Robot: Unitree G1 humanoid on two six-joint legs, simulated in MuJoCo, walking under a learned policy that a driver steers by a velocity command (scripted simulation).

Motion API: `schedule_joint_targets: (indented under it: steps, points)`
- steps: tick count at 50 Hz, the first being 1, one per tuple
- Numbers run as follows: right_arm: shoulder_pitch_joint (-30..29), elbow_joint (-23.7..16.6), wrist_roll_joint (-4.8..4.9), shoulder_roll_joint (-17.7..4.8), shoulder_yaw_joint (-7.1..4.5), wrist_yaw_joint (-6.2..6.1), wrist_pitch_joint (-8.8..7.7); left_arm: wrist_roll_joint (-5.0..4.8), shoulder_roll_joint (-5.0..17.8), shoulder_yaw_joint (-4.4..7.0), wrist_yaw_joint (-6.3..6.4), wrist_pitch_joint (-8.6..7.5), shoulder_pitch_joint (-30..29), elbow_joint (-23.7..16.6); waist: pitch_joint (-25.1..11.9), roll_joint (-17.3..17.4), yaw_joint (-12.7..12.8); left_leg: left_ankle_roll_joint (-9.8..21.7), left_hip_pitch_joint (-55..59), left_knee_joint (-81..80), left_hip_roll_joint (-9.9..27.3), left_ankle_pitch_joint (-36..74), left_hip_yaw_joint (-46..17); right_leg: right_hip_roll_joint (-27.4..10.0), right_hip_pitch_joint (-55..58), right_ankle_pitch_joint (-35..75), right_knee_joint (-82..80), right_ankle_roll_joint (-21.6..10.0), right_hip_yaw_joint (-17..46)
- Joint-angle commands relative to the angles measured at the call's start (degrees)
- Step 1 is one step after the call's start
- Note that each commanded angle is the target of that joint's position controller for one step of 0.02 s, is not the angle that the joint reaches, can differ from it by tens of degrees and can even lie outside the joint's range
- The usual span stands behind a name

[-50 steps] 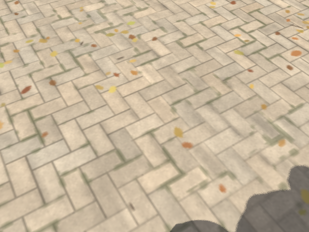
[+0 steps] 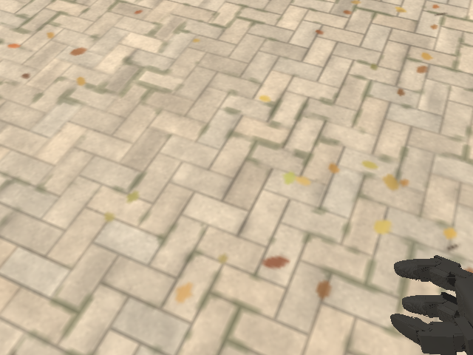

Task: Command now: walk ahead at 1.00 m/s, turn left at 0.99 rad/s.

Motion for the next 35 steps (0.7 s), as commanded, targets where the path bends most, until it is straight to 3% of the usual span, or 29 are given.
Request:
schedule_joint_targets:
  steps: [1,2,3,4,5,6,7,9,11,14,17,19,20,21,22,23,24,25,26,27,28,30,32,33,35]
  points:
    - [22.49,4.14,0.25,-6.88,-3.05,-1.34,-0.6,0.22,15.0,3.36,1.27,1.09,-8.4,-6.83,-8.16,-9.59,-17.35,4.26,33.96,-1.39,-7.07,-5.5,1.3,-14.63,-15.63,89.83,28.11,-4.89,3.36]
    - [33.62,8.32,0.44,-9.44,-4.94,-2.72,-0.91,0.51,14.43,3.39,0.84,1.7,-10.54,-8.11,-12.41,-6.59,-21.36,6.21,50.22,-6.6,-6.84,-6.71,-3.67,-12.94,-26.3,73.49,47.08,-5.13,3.87]
    - [29.88,8.82,2.15,-13.52,-6.86,-4.32,-0.1,1.12,8.26,2.26,-0.36,1.63,-11.63,-9.84,-8.74,7.16,-15.89,8.16,56.78,-9.81,0.84,-8.57,-17.6,-1.08,-43.84,8.98,69.24,-3.65,4.24]
    - [26.59,5.34,-0.22,-19.88,-7.85,-4.3,1.03,-0.37,7.57,1.52,-0.39,0.53,-9.48,-17.55,-19.01,12.33,-11.09,20.79,71.8,-19.16,13.36,-10.74,-49.92,3.76,-64.1,-3.26,85.36,-1.36,15.12]
    - [29.13,4.61,-0.08,-16.64,-7.64,-5.25,1.15,-0.1,9.09,0.99,-0.42,-1.05,-14.67,-18.31,-18.99,-0.16,-13.69,19.1,68.84,-27.18,15.4,-16.07,-54.72,-0.11,-67.38,2.3,81.83,-2.22,22.51]
    - [27.41,6.58,0.23,-13.11,-6.86,-5.86,0.39,-0.42,8.37,0.49,-0.39,-1.67,-15.08,-17.57,-9.27,-4.93,-10.52,16.69,57.9,-30.01,14.72,-14.52,-50.73,-2.9,-66.06,5.38,74.69,-2.83,22.44]
    - [25.79,7.78,0.27,-10.53,-6.0,-6.16,-0.8,0.25,7.59,0.16,-0.22,-1.37,-15.46,-16.91,-3.98,-8.38,-6.96,14.22,47.33,-30.33,12.36,-9.17,-45.14,-5.24,-61.49,5.75,68.23,-2.8,21.98]
    - [22.62,7.99,0.4,-7.04,-4.3,-6.64,-3.03,2.17,6.4,-0.3,-0.46,1.11,-12.54,-15.38,-0.9,-9.04,-2.16,12.13,32.83,-31.01,8.35,-2.03,-36.19,-7.34,-52.68,3.34,61.35,-1.78,21.85]
    - [24.02,9.56,0.94,-6.02,-3.7,-6.11,-4.68,2.28,4.33,-0.92,-1.23,2.52,-15.62,-16.79,1.71,-7.21,-1.74,11.34,25.55,-34.01,5.71,-1.31,-31.12,-8.78,-50.9,3.32,51.95,-0.97,20.35]
    - [24.64,10.61,1.43,-6.33,-4.0,-5.18,-5.99,0.95,1.56,-2.36,-2.52,2.0,-25.72,-20.33,4.52,-3.96,-4.49,7.6,20.52,-37.82,0.61,3.49,-22.62,-8.39,-45.1,22.53,32.81,-2.33,17.61]
    - [28.39,12.4,2.58,-7.62,-4.34,-4.32,-6.86,-0.56,2.29,-2.0,-3.15,1.76,-29.56,-20.06,3.64,-2.84,-7.68,4.98,26.16,-41.08,2.89,12.25,-21.44,-5.18,-38.12,37.61,22.19,-5.07,15.52]
    - [30.65,13.89,2.21,-8.82,-4.44,-4.61,-6.66,-0.29,3.83,-1.32,-2.78,1.74,-31.33,-20.15,2.75,-2.83,-8.76,3.48,36.98,-37.66,4.41,25.44,-20.28,-2.63,-39.76,34.66,18.16,-6.94,14.09]
    - [31.08,14.44,1.79,-10.06,-4.6,-4.91,-6.5,-0.01,4.9,-0.75,-2.42,1.66,-30.35,-19.95,0.83,-1.35,-8.03,2.41,41.49,-33.16,5.24,36.61,-19.75,-0.5,-38.38,30.2,17.53,-7.95,13.28]
    - [31.27,14.93,1.19,-11.38,-4.81,-5.34,-6.21,0.09,6.46,0.1,-1.98,1.57,-26.34,-18.91,-2.54,0.39,-5.74,1.19,45.21,-26.53,6.06,46.99,-19.35,1.75,-34.69,24.83,17.78,-8.73,13.08]
    - [30.56,15.28,0.16,-12.47,-5.0,-5.72,-5.63,-0.26,8.28,1.17,-1.31,1.52,-17.91,-16.61,-7.25,1.64,-1.25,0.14,45.64,-15.94,6.37,52.3,-18.78,3.39,-26.82,19.12,18.15,-9.58,13.44]
    - [27.05,14.91,-0.65,-12.13,-4.9,-5.98,-5.15,-0.2,10.12,2.23,-0.39,1.67,-5.16,-13.05,-11.86,1.32,6.25,-0.72,38.21,-0.66,4.59,47.1,-16.99,1.55,-13.28,16.22,18.0,-10.44,14.35]
    - [27.46,13.33,-0.28,-6.52,-3.42,-6.02,-5.46,1.3,14.95,3.85,0.72,1.79,4.77,-10.97,-18.41,-5.59,9.19,-1.76,24.33,22.89,-0.13,27.9,-13.51,-8.97,0.96,-1.88,18.86,-12.69,27.1]
    - [33.32,10.9,2.68,-0.65,-1.93,-5.17,-6.27,1.78,18.01,4.6,-0.31,1.65,2.76,-10.14,-25.52,-26.25,1.88,-4.08,7.96,40.46,-10.27,-19.08,-15.08,-21.92,9.31,-11.33,5.13,-19.18,63.87]
    - [28.32,11.11,1.29,-4.19,-1.85,-5.87,-6.14,1.11,12.78,4.02,-1.29,1.79,-4.1,-11.39,-17.05,-14.34,1.71,-2.58,-0.33,42.33,-5.28,-16.84,-17.01,-19.9,4.68,-13.3,1.87,-19.22,64.1]
    - [23.12,10.47,1.07,-4.79,-1.79,-5.55,-5.98,0.47,9.07,3.27,-1.51,1.4,-7.6,-11.17,-9.88,-6.04,0.92,-2.71,-1.3,39.5,-1.81,-12.35,-16.49,-18.72,-3.65,-8.72,2.1,-18.96,53.86]
    - [20.14,9.67,0.49,-4.21,-1.43,-5.02,-5.79,0.7,6.56,2.69,-1.61,1.2,-8.55,-10.01,-5.35,-1.04,-0.43,-2.71,0.24,35.14,0.11,-11.74,-15.74,-16.38,-11.49,-3.17,0.81,-17.84,47.8]
    - [18.78,7.73,-1.08,-1.87,-0.61,-3.73,-4.55,0.57,4.35,1.61,-1.39,0.57,-7.85,-7.07,-1.25,-3.79,-4.08,-3.72,2.87,30.23,2.25,-12.96,-15.62,-12.75,-21.44,0.32,-2.02,-16.67,41.41]
    - [15.91,5.59,-1.89,-0.66,0.13,-3.1,-3.72,-0.98,4.8,1.61,-1.45,-0.16,-6.29,-5.15,2.31,-5.52,-5.85,-5.61,-0.03,24.44,5.14,-13.59,-13.11,-10.76,-25.13,2.46,-6.07,-17.53,38.82]
    - [12.79,3.95,-2.08,-0.82,0.5,-2.92,-3.74,-1.2,5.36,1.78,-1.51,-0.49,-5.91,-4.93,3.95,-5.12,-5.71,-6.74,-1.16,20.16,6.0,-10.75,-11.71,-9.74,-27.12,4.77,-8.38,-18.2,37.19]
    - [7.04,1.18,-1.42,-0.97,1.29,-2.32,-4.41,-1.33,6.4,2.3,-1.5,-0.93,-7.29,-5.27,6.05,-4.85,-5.9,-8.61,3.04,6.43,6.72,-1.83,-10.58,-6.93,-32.12,11.87,-11.32,-18.07,32.24]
